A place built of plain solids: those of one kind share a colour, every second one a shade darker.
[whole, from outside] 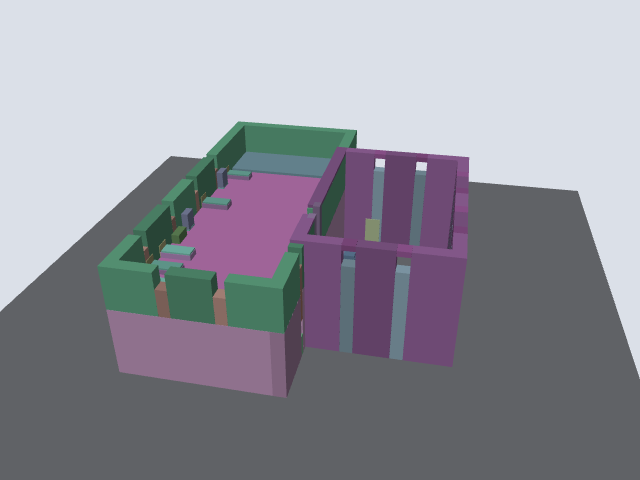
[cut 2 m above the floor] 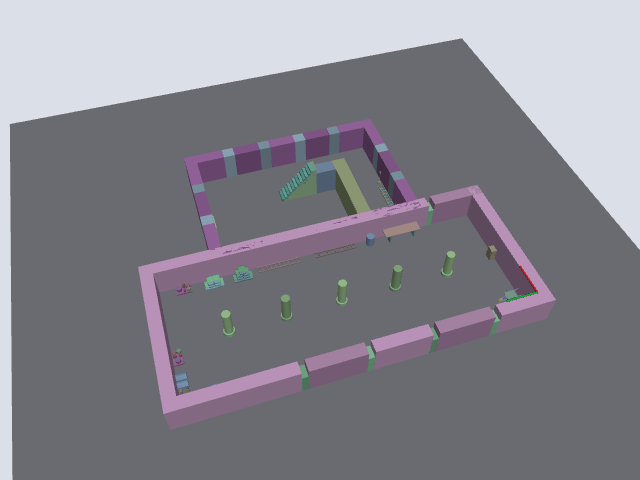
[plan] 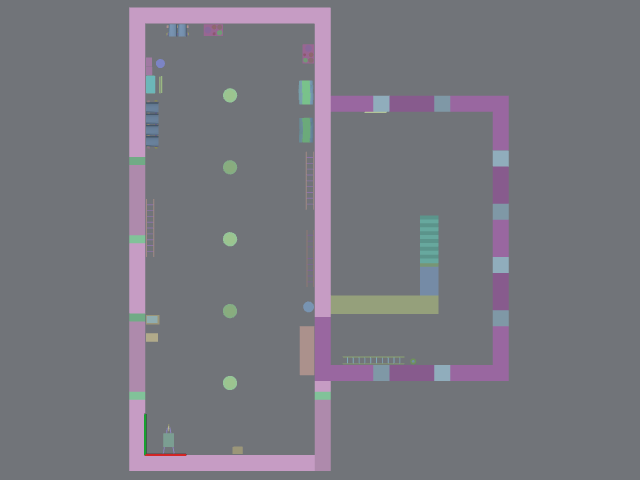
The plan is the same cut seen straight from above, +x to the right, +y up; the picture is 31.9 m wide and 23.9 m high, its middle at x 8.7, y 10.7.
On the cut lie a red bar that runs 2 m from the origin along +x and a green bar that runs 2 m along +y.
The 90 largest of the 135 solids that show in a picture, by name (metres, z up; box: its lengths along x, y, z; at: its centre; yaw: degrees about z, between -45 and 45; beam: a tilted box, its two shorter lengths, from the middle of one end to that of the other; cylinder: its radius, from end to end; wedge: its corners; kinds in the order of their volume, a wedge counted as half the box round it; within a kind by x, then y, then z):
{
 "wall_vestibule_1": {"box": [0.8, 3.19, 7.78], "at": [8.84, 5.27, 3.59]},
 "wall_vestibule_2": {"box": [0.8, 9.8, 7.78], "at": [8.84, 12.99, 3.59]},
 "wall_vestibule_3": {"box": [2.92, 0.8, 7.78], "at": [9.9, 4.08, 3.59]},
 "wall_vestibule_4": {"box": [2.92, 0.8, 7.78], "at": [9.9, 17.49, 3.59]},
 "wall_vestibule_5": {"box": [2.23, 0.8, 7.78], "at": [13.27, 4.08, 3.59]},
 "wall_vestibule_6": {"box": [2.23, 0.8, 7.78], "at": [13.27, 17.49, 3.59]},
 "wall_vestibule_7": {"box": [2.92, 0.8, 7.78], "at": [16.65, 4.08, 3.59]},
 "wall_vestibule_8": {"box": [2.92, 0.8, 7.78], "at": [16.65, 17.49, 3.59]},
 "wall_vestibule_9": {"box": [0.8, 2.73, 7.78], "at": [17.7, 5.04, 3.59]},
 "wall_vestibule_10": {"box": [0.8, 1.85, 7.78], "at": [17.7, 8.13, 3.59]},
 "wall_vestibule_11": {"box": [0.8, 1.85, 7.78], "at": [17.7, 10.78, 3.59]},
 "wall_vestibule_12": {"box": [0.8, 1.85, 7.78], "at": [17.7, 13.44, 3.59]},
 "wall_vestibule_13": {"box": [0.8, 2.73, 7.78], "at": [17.7, 16.53, 3.59]},
 "wall_undercroft_1": {"box": [0.8, 3.55, 4.77], "at": [-0.4, 0.97, 2.08]},
 "wall_undercroft_2": {"box": [0.8, 3.5, 4.77], "at": [-0.4, 4.9, 2.08]},
 "wall_undercroft_3": {"box": [0.8, 3.5, 4.77], "at": [-0.4, 8.79, 2.08]},
 "wall_undercroft_4": {"box": [0.8, 3.5, 4.77], "at": [-0.4, 12.69, 2.08]},
 "wall_undercroft_5": {"box": [0.8, 7.44, 4.77], "at": [-0.4, 18.56, 2.08]},
 "wall_undercroft_6": {"box": [10.04, 0.8, 4.77], "at": [4.22, -0.4, 2.08]},
 "wall_undercroft_7": {"box": [10.04, 0.8, 4.77], "at": [4.22, 21.88, 2.08]},
 "wall_undercroft_8": {"box": [0.8, 3.55, 4.77], "at": [8.84, 0.97, 2.08]},
 "wall_undercroft_9": {"box": [0.8, 19.13, 4.77], "at": [8.84, 12.71, 2.08]},
 "wall_dorter_1": {"box": [0.8, 3.47, 2.8], "at": [-0.4, 0.94, 5.88]},
 "wall_dorter_2": {"box": [0.8, 3.35, 2.8], "at": [-0.4, 4.9, 5.88]},
 "wall_dorter_3": {"box": [0.8, 3.35, 2.8], "at": [-0.4, 8.79, 5.88]},
 "wall_dorter_4": {"box": [0.8, 3.35, 2.8], "at": [-0.4, 12.69, 5.88]},
 "wall_dorter_5": {"box": [0.8, 7.37, 2.8], "at": [-0.4, 18.6, 5.88]},
 "wall_dorter_6": {"box": [3.06, 0.8, 2.8], "at": [0.73, -0.4, 5.88]},
 "wall_dorter_7": {"box": [2.52, 0.8, 2.8], "at": [4.22, -0.4, 5.88]},
 "wall_dorter_8": {"box": [10.04, 0.8, 2.8], "at": [4.22, 21.88, 5.88]},
 "wall_dorter_9": {"box": [3.06, 0.8, 2.8], "at": [7.71, -0.4, 5.88]},
 "wall_dorter_10": {"box": [0.8, 3.47, 2.8], "at": [8.84, 0.94, 5.88]},
 "wall_dorter_11": {"box": [0.8, 3.79, 2.8], "at": [8.84, 5.12, 5.88]},
 "wall_dorter_12": {"box": [0.8, 14.34, 2.8], "at": [8.84, 15.11, 5.88]},
 "floor_dorter_1": {"box": [8.44, 21.48, 0.4], "at": [4.22, 10.74, 4.58]},
 "wall_vestibule_under_light_1": {"box": [0.8, 0.8, 6.43], "at": [11.76, 4.08, 2.92]},
 "wall_vestibule_under_light_2": {"box": [0.8, 0.8, 6.43], "at": [11.76, 17.49, 2.92]},
 "wall_vestibule_under_light_3": {"box": [0.8, 0.8, 6.43], "at": [14.79, 4.08, 2.92]},
 "wall_vestibule_under_light_4": {"box": [0.8, 0.8, 6.43], "at": [14.79, 17.49, 2.92]},
 "wall_vestibule_under_light_5": {"box": [0.8, 0.8, 6.43], "at": [17.7, 6.8, 2.92]},
 "wall_vestibule_under_light_6": {"box": [0.8, 0.8, 6.43], "at": [17.7, 9.46, 2.92]},
 "wall_vestibule_under_light_7": {"box": [0.8, 0.8, 6.43], "at": [17.7, 12.11, 2.92]},
 "wall_vestibule_under_light_8": {"box": [0.8, 0.8, 6.43], "at": [17.7, 14.76, 2.92]},
 "mass_under_upper_1": {"box": [5.36, 0.92, 2.68], "at": [11.92, 7.47, 1.04]},
 "floor_dais_1": {"box": [8.44, 3.58, 0.19], "at": [4.22, 19.69, 4.88]},
 "wall_dorter_under_light_1": {"box": [0.8, 0.55, 1.75], "at": [-0.4, 2.95, 5.36]},
 "wall_dorter_under_light_2": {"box": [0.8, 0.55, 1.75], "at": [-0.4, 6.84, 5.36]},
 "wall_dorter_under_light_3": {"box": [0.8, 0.55, 1.75], "at": [-0.4, 10.74, 5.36]},
 "wall_dorter_under_light_4": {"box": [0.7, 0.8, 1.75], "at": [2.61, -0.4, 5.36]},
 "wall_dorter_under_light_5": {"box": [0.7, 0.8, 1.75], "at": [5.83, -0.4, 5.36]},
 "wall_dorter_under_light_6": {"box": [0.8, 0.55, 1.75], "at": [8.84, 2.95, 5.36]},
 "mass_under_head_1": {"box": [0.92, 1.44, 2.68], "at": [14.14, 8.66, 1.04]},
 "fill_under_steps_1": {"wedge": [[13.68, 9.37, -0.3], [13.68, 9.37, 2.46], [13.68, 12.11, -0.3], [13.68, 12.11, -0.24], [14.6, 9.37, -0.3], [14.6, 9.37, 2.46], [14.6, 12.11, -0.3], [14.6, 12.11, -0.24]]},
 "wall_undercroft_under_light_1": {"box": [0.8, 0.4, 1.75], "at": [-0.4, 2.95, 0.57]},
 "wall_undercroft_under_light_2": {"box": [0.8, 0.4, 1.75], "at": [-0.4, 6.84, 0.57]},
 "wall_undercroft_under_light_3": {"box": [0.8, 0.4, 1.75], "at": [-0.4, 10.74, 0.57]},
 "wall_undercroft_under_light_4": {"box": [0.8, 0.4, 1.75], "at": [-0.4, 14.64, 0.57]},
 "wall_undercroft_under_light_5": {"box": [0.8, 0.4, 1.75], "at": [8.84, 2.95, 0.57]},
 "pier_undercroft_1": {"cylinder": 0.27, "from": [4.22, 3.58, 0.28], "to": [4.22, 3.58, 2.55]},
 "pier_undercroft_2": {"cylinder": 0.27, "from": [4.22, 7.16, 0.24], "to": [4.22, 7.16, 2.55]},
 "pier_undercroft_3": {"cylinder": 0.27, "from": [4.22, 10.74, 0.27], "to": [4.22, 10.74, 2.55]},
 "pier_undercroft_4": {"cylinder": 0.27, "from": [4.22, 14.32, 0.22], "to": [4.22, 14.32, 2.55]},
 "pier_undercroft_5": {"cylinder": 0.27, "from": [4.22, 17.9, 0.26], "to": [4.22, 17.9, 2.55]},
 "wall_vestibule_over_light_1": {"box": [0.8, 0.8, 0.35], "at": [11.76, 4.08, 7.3]},
 "wall_vestibule_over_light_2": {"box": [0.8, 0.8, 0.35], "at": [11.76, 17.49, 7.3]},
 "wall_vestibule_over_light_3": {"box": [0.8, 0.8, 0.35], "at": [14.79, 4.08, 7.3]},
 "wall_vestibule_over_light_4": {"box": [0.8, 0.8, 0.35], "at": [14.79, 17.49, 7.3]},
 "wall_vestibule_over_light_5": {"box": [0.8, 0.8, 0.35], "at": [17.7, 6.8, 7.3]},
 "wall_vestibule_over_light_6": {"box": [0.8, 0.8, 0.35], "at": [17.7, 9.46, 7.3]},
 "wall_vestibule_over_light_7": {"box": [0.8, 0.8, 0.35], "at": [17.7, 12.11, 7.3]},
 "wall_vestibule_over_light_8": {"box": [0.8, 0.8, 0.35], "at": [17.7, 14.76, 7.3]},
 "bed_frame_dorter_1": {"box": [1.88, 0.76, 0.32], "at": [0.97, 16.71, 4.94]},
 "bed_frame_dorter_2": {"box": [1.92, 0.89, 0.34], "at": [0.99, 11.71, 4.95]},
 "bed_frame_dorter_3": {"box": [1.97, 0.88, 0.36], "at": [1.02, 4.85, 4.96]},
 "wall_wallhead_1": {"box": [0.45, 0.6, 3.0], "at": [9.02, 6.71, 5.98]},
 "wall_wallhead_2": {"box": [0.45, 0.6, 3.0], "at": [9.02, 8.24, 5.98]},
 "aumbry_carcase_dorter_1": {"box": [0.44, 0.91, 1.12], "at": [0.26, 8.35, 5.43]},
 "aumbry_carcase_dorter_2": {"box": [0.46, 0.98, 1.19], "at": [0.27, 14.97, 5.46]},
 "bed_pallet_dorter_1": {"box": [1.76, 0.7, 0.11], "at": [1.0, 16.71, 5.15]},
 "bed_pallet_dorter_2": {"box": [1.8, 0.83, 0.11], "at": [1.02, 11.71, 5.18]},
 "bed_pallet_dorter_3": {"box": [1.83, 0.81, 0.11], "at": [1.04, 3.09, 5.14]},
 "bed_pallet_dorter_4": {"box": [1.85, 0.82, 0.11], "at": [1.05, 4.85, 5.2]},
 "chest_dorter_1": {"box": [0.52, 1.2, 0.61], "at": [0.29, 6.78, 5.09]},
 "pier_undercroft_base_1": {"cylinder": 0.35, "from": [4.22, 3.58, 0.0], "to": [4.22, 3.58, 0.28]},
 "pier_undercroft_base_2": {"cylinder": 0.35, "from": [4.22, 10.74, 0.0], "to": [4.22, 10.74, 0.27]},
 "cask_undercroft_1": {"cylinder": 0.27, "from": [8.13, 7.37, 0.0], "to": [8.13, 7.37, 0.75]},
 "tread_1": {"wedge": [[10.9, 7.01, 4.3], [10.9, 7.01, 4.78], [10.9, 7.94, 4.3], [10.9, 7.94, 4.78], [11.6, 7.01, 4.3], [11.6, 7.01, 4.78], [11.6, 7.94, 4.3], [11.6, 7.94, 4.78]]},
 "crate_undercroft_1": {"box": [0.68, 0.47, 0.42], "at": [0.37, 6.73, 0.16]},
 "door_leaf_far_1": {"box": [1.1, 0.06, 2.15], "at": [11.46, 17.05, 1.02]},
 "table_top_undercroft_1": {"box": [0.72, 2.45, 0.06], "at": [8.05, 5.18, 0.73]}
}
